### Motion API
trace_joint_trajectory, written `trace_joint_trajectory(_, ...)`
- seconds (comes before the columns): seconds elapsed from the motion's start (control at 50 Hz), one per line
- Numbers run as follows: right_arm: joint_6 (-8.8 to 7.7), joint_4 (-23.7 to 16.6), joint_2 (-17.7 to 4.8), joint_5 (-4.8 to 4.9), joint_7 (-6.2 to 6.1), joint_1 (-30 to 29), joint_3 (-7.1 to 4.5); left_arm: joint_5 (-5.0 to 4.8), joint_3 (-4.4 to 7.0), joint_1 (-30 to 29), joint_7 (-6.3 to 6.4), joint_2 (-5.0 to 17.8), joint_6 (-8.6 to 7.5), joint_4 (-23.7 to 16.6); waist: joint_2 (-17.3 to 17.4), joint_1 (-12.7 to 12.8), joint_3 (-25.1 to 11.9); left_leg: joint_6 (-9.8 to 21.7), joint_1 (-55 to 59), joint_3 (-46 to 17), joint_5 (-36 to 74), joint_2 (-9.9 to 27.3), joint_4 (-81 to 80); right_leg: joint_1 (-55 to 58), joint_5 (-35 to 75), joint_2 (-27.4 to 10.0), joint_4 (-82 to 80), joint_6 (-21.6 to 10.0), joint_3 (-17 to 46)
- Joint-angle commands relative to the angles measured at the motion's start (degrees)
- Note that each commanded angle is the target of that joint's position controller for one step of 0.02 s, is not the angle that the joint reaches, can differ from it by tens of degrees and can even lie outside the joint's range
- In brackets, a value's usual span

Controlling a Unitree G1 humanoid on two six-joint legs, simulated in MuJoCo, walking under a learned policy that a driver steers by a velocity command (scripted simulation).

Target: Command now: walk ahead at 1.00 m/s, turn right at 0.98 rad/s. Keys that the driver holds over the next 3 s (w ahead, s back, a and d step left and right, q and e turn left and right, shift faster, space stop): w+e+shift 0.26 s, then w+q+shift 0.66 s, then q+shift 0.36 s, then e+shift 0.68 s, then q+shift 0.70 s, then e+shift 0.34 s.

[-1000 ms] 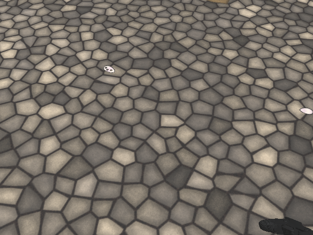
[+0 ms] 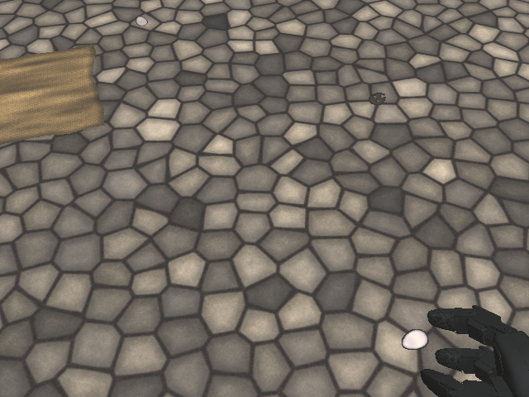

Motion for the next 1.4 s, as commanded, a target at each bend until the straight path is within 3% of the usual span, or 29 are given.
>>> trace_joint_trajectory(0.02,-0.80,4.03,-15.63,-0.68,-2.91,31.60,-6.64,0.65,1.45,-9.53,-0.05,7.90,-1.63,-6.14,1.80,-20.94,-18.68,2.41,48.69,-3.61,-19.33,4.46,2.06,-23.45,41.44,-4.93,35.38,0.37,1.21)
trace_joint_trajectory(0.04,-0.85,4.75,-19.41,-3.32,-3.22,34.17,-7.31,-0.68,-1.24,-7.64,0.14,-2.26,-1.83,-9.09,17.66,-17.29,-21.56,4.44,58.91,-28.74,-39.27,20.40,-6.94,-40.96,-4.64,0.87,52.29,1.10,-4.57)
trace_joint_trajectory(0.06,-0.54,3.77,-19.40,-2.70,-2.44,26.04,-7.99,-1.36,-2.15,-2.96,0.34,-0.08,-1.27,-10.91,25.32,-10.93,-22.98,8.76,55.64,-50.83,-48.03,24.62,-16.58,-49.01,-0.57,-2.38,59.27,0.55,-7.98)
trace_joint_trajectory(0.08,-0.16,2.09,-11.95,-2.11,-2.07,18.97,-6.73,0.33,-1.67,-7.50,0.52,3.75,-0.05,-8.92,12.94,-11.17,-13.59,8.89,46.83,-40.32,-50.41,20.92,-16.39,-50.77,6.31,-7.11,59.50,0.71,-10.17)
trace_joint_trajectory(0.12,0.15,5.07,-6.96,-1.75,-1.44,21.29,-5.39,2.29,-1.46,-15.17,-1.15,4.10,0.93,-9.14,2.38,-12.53,-3.56,5.98,34.37,-17.54,-23.20,14.46,-14.21,-47.40,10.23,-11.25,53.83,1.80,-11.71)
trace_joint_trajectory(0.34,-3.25,14.93,-7.87,-0.39,-0.03,28.87,-4.84,2.01,-5.36,-31.00,-4.85,-1.17,2.54,-18.52,1.70,-8.82,8.02,5.55,24.69,12.90,13.12,9.07,-29.10,-41.20,26.10,-9.57,22.96,0.70,-20.31)
trace_joint_trajectory(0.4,-1.87,17.44,-12.59,0.39,-0.76,31.87,-5.16,2.72,-5.20,-30.86,-3.91,0.56,1.66,-17.39,4.59,-6.78,4.88,7.66,33.49,13.83,51.61,10.65,-21.67,-30.50,20.03,-4.39,15.31,-1.31,-25.85)
trace_joint_trajectory(0.46,-0.64,17.38,-15.36,1.00,-1.44,27.62,-5.45,3.92,-2.09,-2.66,-0.91,6.77,0.76,-8.57,7.97,8.58,-10.76,7.91,23.72,11.68,50.59,9.39,18.06,4.13,15.81,-7.80,8.17,-3.99,-17.19)
trace_joint_trajectory(0.48,-0.75,15.01,-6.69,0.10,-0.50,30.36,-4.01,4.60,-0.88,0.77,0.30,12.12,0.39,-6.80,-4.90,3.16,-18.48,8.38,9.22,9.62,-12.22,1.79,39.41,18.33,5.28,-24.57,9.33,-2.55,0.10)
trace_joint_trajectory(0.5,-0.81,12.58,-5.35,3.38,-0.46,34.76,-3.90,4.36,-0.15,-0.72,0.77,13.74,0.33,-8.50,-10.66,-0.41,-28.48,8.14,-5.39,1.31,-24.73,-3.85,56.04,26.10,-0.03,-36.36,-0.26,-6.54,27.14)
trace_joint_trajectory(0.52,-0.62,11.86,-9.85,2.58,-0.91,25.94,-5.06,3.23,-0.40,-3.06,0.86,9.37,0.20,-7.59,-0.26,0.87,-18.64,8.54,-10.02,-0.24,-16.36,-0.26,54.94,16.91,1.83,-31.93,-3.61,-4.90,18.18)
trace_joint_trajectory(0.56,-0.27,12.67,-5.68,2.18,0.00,24.14,-4.34,2.96,-1.63,-7.98,0.47,3.78,-1.33,-5.07,0.97,-4.42,-3.32,7.61,-7.67,0.62,-11.64,3.12,47.48,-1.19,12.29,-26.94,-8.34,-2.95,3.40)
trace_joint_trajectory(0.7,3.78,9.44,-0.75,0.53,2.82,14.40,-3.99,0.71,-2.89,-7.70,0.27,-1.70,-4.61,-0.42,-3.44,-9.33,6.14,5.95,-9.97,4.73,-1.29,5.67,36.61,-12.79,31.84,-19.51,-17.54,2.90,-23.78)
trace_joint_trajectory(0.82,2.95,6.48,-3.04,0.40,4.47,7.15,-3.36,0.44,-2.21,-4.91,1.95,4.10,-4.51,0.60,-1.88,-10.27,4.93,10.88,2.88,16.77,10.10,-3.35,13.19,-4.82,72.46,-19.03,-12.97,6.74,-34.38)
trace_joint_trajectory(0.88,3.47,13.05,-8.82,1.11,3.43,30.81,-6.04,0.76,-0.51,-9.83,3.36,10.93,-2.08,-3.00,-6.76,-22.25,-9.28,14.09,29.63,15.27,-2.32,-10.51,15.60,-7.26,97.14,-22.04,20.06,7.17,-32.13)
trace_joint_trajectory(0.9,3.49,15.16,-12.15,1.01,2.12,39.25,-7.80,1.60,-0.37,-12.03,2.81,10.54,-1.03,-3.19,-5.11,-26.72,-9.81,17.21,39.40,9.19,-7.24,-8.92,9.76,-14.63,80.77,-21.64,38.74,7.10,-30.79)
trace_joint_trajectory(0.92,3.63,16.34,-14.81,1.35,0.57,36.43,-8.89,2.12,-2.51,-12.56,1.12,1.15,-1.19,-2.84,8.54,-21.61,-2.94,19.50,41.81,0.56,-4.85,-3.08,9.39,-30.37,11.97,-9.70,63.28,7.42,-29.56)
trace_joint_trajectory(0.94,4.65,14.30,-21.58,-0.19,0.26,30.99,-10.29,1.31,-3.66,-8.66,1.06,-1.25,-2.15,-10.78,17.62,-12.95,-11.10,30.52,53.98,-29.68,-1.26,7.21,-0.45,-50.68,-3.96,-4.23,77.23,9.96,-19.97)
trace_joint_trajectory(0.96,4.47,11.27,-21.21,-0.28,-0.06,29.05,-10.73,1.74,-4.31,-11.73,1.32,0.95,-3.73,-12.22,7.77,-14.31,-12.79,30.93,53.49,-41.85,-6.87,11.50,-11.73,-55.39,-0.71,-6.59,76.24,9.14,-12.74)
trace_joint_trajectory(0.98,4.22,11.49,-17.02,0.37,-0.15,25.95,-9.81,1.90,-4.05,-14.64,1.45,2.54,-4.19,-11.22,-3.87,-11.89,-4.19,25.78,42.71,-35.52,-1.81,9.17,-14.13,-52.54,3.47,-9.29,69.55,8.54,-12.58)
trace_joint_trajectory(1.04,2.32,10.71,-11.33,1.82,-0.45,21.03,-7.92,3.00,-4.31,-11.99,2.00,2.21,-1.05,-10.98,-6.19,-4.72,2.06,22.72,20.03,-20.03,28.52,4.35,-12.04,-40.53,4.07,-13.97,56.21,11.69,-12.89)
trace_joint_trajectory(1.06,-0.01,6.04,-6.42,3.01,0.41,15.72,-6.66,-0.80,-2.28,-15.36,2.16,4.99,-2.77,-12.73,-5.89,-4.43,-0.99,22.16,16.26,-21.01,20.92,1.24,-14.32,-36.45,3.87,-12.20,51.02,11.86,-9.39)
trace_joint_trajectory(1.16,3.00,7.51,-12.17,4.09,-3.17,19.24,-9.35,0.15,-3.64,-27.29,2.74,-2.78,-3.56,-17.69,-1.32,-9.19,-6.34,10.34,10.87,-10.92,24.23,-10.69,-5.47,-23.74,25.30,-1.69,10.59,13.90,-17.15)
trace_joint_trajectory(1.24,4.83,5.88,-8.12,3.63,-4.08,18.11,-8.88,-1.32,-1.31,-25.24,1.85,0.86,-3.03,-17.99,7.42,-7.80,-8.23,4.60,14.67,-17.58,9.32,-11.47,4.75,-15.36,37.17,-1.48,-0.75,12.85,-12.22)
trace_joint_trajectory(1.28,4.81,2.99,-2.30,1.87,-3.36,16.38,-7.03,0.52,-0.59,-10.55,2.59,2.29,-2.92,-14.28,2.71,-2.19,-19.11,0.79,9.03,-11.38,-18.06,-14.92,29.54,7.00,54.64,-16.11,-0.18,6.89,-3.20)
trace_joint_trajectory(1.3,4.72,1.53,0.36,0.63,-2.96,23.42,-5.75,2.91,-1.16,-9.22,2.59,4.12,-2.28,-15.23,-10.63,-6.00,-25.67,-0.96,1.16,-8.43,-44.50,-18.59,44.87,15.78,83.56,-30.38,5.54,-2.12,15.75)
trace_joint_trajectory(1.34,5.22,3.34,-9.38,3.62,-1.01,32.66,-6.88,0.96,-0.21,-18.61,1.56,5.92,-1.82,-16.07,-13.96,-11.98,-27.34,-2.98,-7.61,-10.48,-34.51,-9.73,65.27,12.37,48.93,-37.88,3.71,-14.27,29.90)
trace_joint_trajectory(1.36,6.19,3.63,-10.77,2.77,-1.61,22.76,-7.01,1.46,-1.74,-20.88,2.00,0.15,-0.91,-17.97,-4.52,-7.61,-20.82,-3.21,-7.10,-6.72,-29.23,-7.68,61.43,2.50,31.88,-29.14,-0.64,-10.17,20.97)
trace_joint_trajectory(1.4,7.33,1.37,-7.31,0.86,-2.44,15.79,-5.95,0.76,-3.66,-22.20,1.48,-0.72,0.56,-16.43,1.17,-9.46,-9.46,-2.81,0.33,-2.84,-24.90,-6.84,50.58,-16.96,23.74,-19.45,-4.96,-3.81,11.10)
